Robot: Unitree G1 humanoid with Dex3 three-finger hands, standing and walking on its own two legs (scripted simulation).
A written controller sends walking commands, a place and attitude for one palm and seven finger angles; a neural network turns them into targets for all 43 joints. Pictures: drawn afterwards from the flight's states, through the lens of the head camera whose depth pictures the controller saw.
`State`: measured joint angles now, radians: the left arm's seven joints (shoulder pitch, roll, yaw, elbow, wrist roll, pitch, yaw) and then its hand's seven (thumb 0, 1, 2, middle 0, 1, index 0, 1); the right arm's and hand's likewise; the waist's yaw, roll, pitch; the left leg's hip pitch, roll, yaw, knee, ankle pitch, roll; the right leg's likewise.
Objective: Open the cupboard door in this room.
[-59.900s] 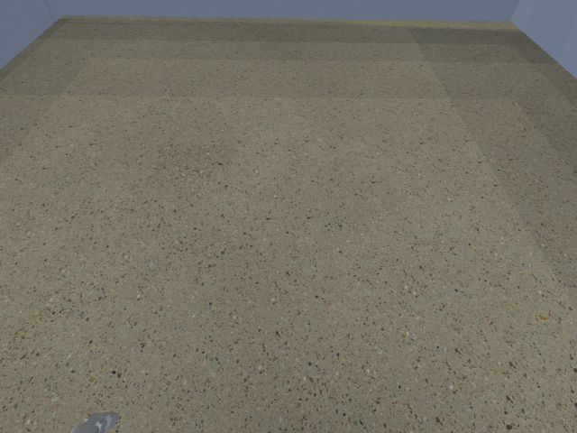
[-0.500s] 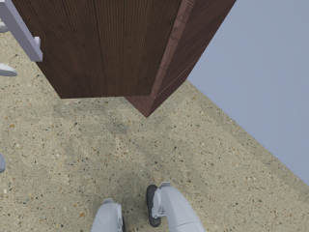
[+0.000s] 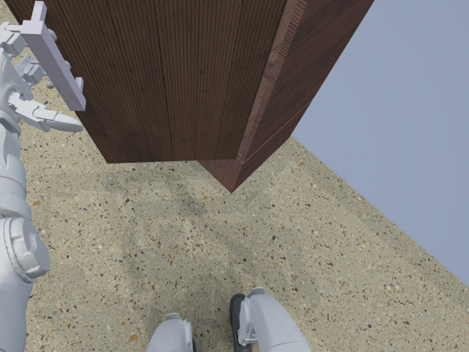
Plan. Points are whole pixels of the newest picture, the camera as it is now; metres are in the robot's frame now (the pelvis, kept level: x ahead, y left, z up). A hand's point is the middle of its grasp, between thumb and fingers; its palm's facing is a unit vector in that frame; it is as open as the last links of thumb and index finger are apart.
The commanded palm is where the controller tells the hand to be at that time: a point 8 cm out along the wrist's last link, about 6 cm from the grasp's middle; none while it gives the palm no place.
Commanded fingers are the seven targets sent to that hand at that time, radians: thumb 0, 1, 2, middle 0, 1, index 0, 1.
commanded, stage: slide the fingers in behind the handle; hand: left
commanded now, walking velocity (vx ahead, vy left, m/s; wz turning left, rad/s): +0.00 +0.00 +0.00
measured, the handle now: (60, 62) +0.57 +0.23 +0.06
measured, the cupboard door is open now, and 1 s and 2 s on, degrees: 49 49 52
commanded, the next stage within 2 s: close the thumb around the handle in 0.84 s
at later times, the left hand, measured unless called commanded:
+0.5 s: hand (74, 84) +0.52 +0.20 +0.06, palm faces -0.02 -1.00 -0.01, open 13.9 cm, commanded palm +0.50 +0.25 +0.06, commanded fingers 0.00 -0.50 0.30 -0.30 -1.20 -0.30 -1.20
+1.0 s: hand (73, 85) +0.52 +0.21 +0.06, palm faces -0.02 -1.00 -0.02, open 13.9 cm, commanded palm +0.50 +0.25 +0.06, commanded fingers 0.00 -0.28 0.40 -0.32 -1.22 -0.32 -1.22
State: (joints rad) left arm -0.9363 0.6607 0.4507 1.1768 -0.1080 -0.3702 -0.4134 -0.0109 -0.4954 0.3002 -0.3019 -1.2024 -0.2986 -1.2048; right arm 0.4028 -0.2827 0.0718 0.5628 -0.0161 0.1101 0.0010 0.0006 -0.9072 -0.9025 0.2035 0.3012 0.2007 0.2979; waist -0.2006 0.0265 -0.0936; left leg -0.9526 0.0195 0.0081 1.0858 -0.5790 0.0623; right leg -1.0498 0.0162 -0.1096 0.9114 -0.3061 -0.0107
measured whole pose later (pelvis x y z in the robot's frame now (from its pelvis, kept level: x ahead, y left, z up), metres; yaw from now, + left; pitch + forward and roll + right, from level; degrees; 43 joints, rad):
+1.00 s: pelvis +0.00 -0.01 +0.00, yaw +0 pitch +26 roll -4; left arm -0.93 0.60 0.44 1.18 -0.10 -0.41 -0.36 -0.01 -0.49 0.30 -0.30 -1.20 -0.31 -1.20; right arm 0.40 -0.29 0.06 0.58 -0.02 0.08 0.00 0.00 -0.91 -0.90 0.20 0.30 0.20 0.30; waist -0.20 0.03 -0.09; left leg -0.95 0.02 0.02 1.08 -0.57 0.05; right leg -1.07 0.02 -0.10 0.93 -0.31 -0.02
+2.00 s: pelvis +0.01 -0.01 +0.01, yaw -1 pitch +24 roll -3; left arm -0.77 0.54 0.45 1.04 -0.15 -0.40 -0.34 0.01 0.73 0.77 -0.37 -1.35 -0.35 -1.35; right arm 0.41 -0.28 0.04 0.55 -0.01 0.10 0.01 0.00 -0.91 -0.90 0.20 0.30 0.20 0.30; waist -0.17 0.03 -0.11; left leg -0.88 0.02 0.04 1.02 -0.57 0.05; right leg -1.01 0.03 -0.07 0.89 -0.30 -0.02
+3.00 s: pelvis +0.01 -0.05 +0.02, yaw +4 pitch +14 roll +0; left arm 0.14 -0.10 -0.19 0.14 0.11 -0.36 0.55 0.01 0.68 0.75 -0.32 -1.33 -0.33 -1.33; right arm 0.20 -0.20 -0.01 0.56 -0.08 -0.03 0.01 0.01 -0.91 -0.90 0.20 0.30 0.20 0.30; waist 0.00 0.03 -0.14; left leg -0.65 -0.01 0.00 0.95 -0.54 0.00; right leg -0.81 -0.01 -0.10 0.92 -0.36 -0.07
